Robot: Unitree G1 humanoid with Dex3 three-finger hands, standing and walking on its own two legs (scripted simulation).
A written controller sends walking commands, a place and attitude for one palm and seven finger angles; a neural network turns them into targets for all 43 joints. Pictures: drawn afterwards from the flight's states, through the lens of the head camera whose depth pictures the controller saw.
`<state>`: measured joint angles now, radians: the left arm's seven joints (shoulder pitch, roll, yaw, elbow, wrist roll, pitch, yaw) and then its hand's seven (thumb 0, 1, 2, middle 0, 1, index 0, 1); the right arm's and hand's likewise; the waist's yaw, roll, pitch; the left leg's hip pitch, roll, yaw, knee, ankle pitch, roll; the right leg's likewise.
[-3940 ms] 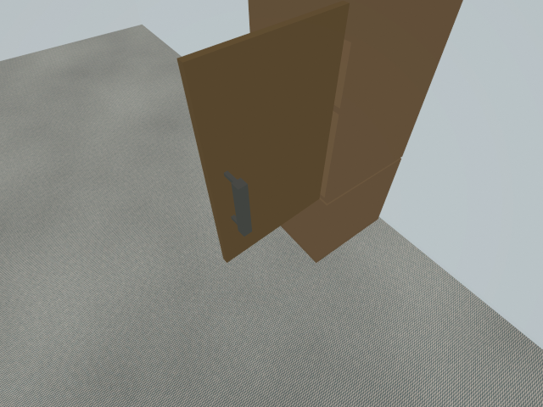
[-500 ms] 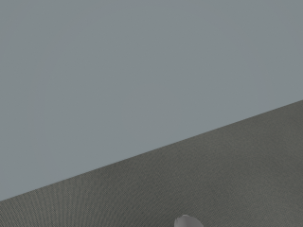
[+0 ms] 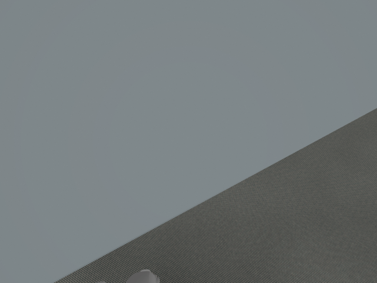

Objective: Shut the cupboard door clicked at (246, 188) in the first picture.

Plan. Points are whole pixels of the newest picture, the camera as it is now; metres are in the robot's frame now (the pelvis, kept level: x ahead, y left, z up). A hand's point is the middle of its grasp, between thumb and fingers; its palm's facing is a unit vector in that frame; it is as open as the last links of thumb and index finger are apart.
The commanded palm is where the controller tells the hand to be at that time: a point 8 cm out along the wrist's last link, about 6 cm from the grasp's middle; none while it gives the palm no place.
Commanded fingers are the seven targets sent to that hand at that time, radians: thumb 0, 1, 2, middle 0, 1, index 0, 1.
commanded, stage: turn to face it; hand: left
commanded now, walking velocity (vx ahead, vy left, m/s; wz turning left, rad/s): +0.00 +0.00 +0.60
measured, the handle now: out of the picture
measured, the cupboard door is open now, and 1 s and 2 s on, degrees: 93 93 93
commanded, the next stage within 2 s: none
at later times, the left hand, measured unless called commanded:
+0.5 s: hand out of the picture +0.13 +0.23 -0.17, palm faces +0.29 -0.93 -0.25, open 7.4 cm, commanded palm none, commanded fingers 0.00 0.90 0.90 -0.20 -0.30 -0.20 -0.30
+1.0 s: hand out of the picture +0.03 +0.14 -0.20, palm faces +0.60 -0.77 -0.22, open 7.4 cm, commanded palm none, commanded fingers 0.00 0.90 0.90 -0.20 -0.30 -0.20 -0.30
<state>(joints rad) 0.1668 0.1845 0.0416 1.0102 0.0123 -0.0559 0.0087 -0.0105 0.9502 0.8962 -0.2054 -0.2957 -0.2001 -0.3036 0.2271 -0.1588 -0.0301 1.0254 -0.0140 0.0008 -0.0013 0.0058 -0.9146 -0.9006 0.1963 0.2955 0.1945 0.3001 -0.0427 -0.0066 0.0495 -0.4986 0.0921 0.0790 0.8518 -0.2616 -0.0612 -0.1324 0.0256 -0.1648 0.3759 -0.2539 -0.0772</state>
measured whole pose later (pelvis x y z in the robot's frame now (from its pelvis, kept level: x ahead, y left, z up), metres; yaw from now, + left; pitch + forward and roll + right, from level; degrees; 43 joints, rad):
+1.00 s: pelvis +0.12 -0.05 -0.02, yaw +37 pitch +1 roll +1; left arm 0.24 0.24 0.04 0.92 0.01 0.03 0.01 0.01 0.90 0.90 -0.21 -0.30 -0.20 -0.30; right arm 0.07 -0.25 -0.06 0.87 -0.02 0.04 0.03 0.01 -0.91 -0.90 0.20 0.30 0.20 0.30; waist 0.01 -0.07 0.12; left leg -0.34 -0.01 0.09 0.63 -0.28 0.03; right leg -0.31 -0.14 -0.16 0.86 -0.51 0.05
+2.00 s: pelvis +0.20 -0.09 -0.01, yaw +72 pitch +1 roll +0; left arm 0.13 0.27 0.07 0.86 0.01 0.04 0.00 0.01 0.91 0.90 -0.20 -0.30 -0.20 -0.30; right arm 0.18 -0.23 -0.06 0.91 -0.03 0.06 0.01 0.01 -0.91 -0.90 0.20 0.30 0.20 0.30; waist -0.01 0.01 0.09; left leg -0.33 -0.01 -0.11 0.55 -0.24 -0.02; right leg -0.33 -0.04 -0.02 0.67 -0.36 0.07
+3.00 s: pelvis +0.25 -0.07 +0.00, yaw +109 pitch +0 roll +1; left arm 0.18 0.19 0.03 0.88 0.02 0.01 0.02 0.00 0.91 0.90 -0.20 -0.30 -0.20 -0.30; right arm 0.17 -0.26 -0.08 0.95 -0.02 0.09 0.03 0.01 -0.91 -0.90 0.20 0.30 0.20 0.30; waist -0.03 0.01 0.10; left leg -0.49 -0.01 0.01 1.06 -0.44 -0.07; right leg -0.17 -0.08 -0.11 0.50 -0.32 0.01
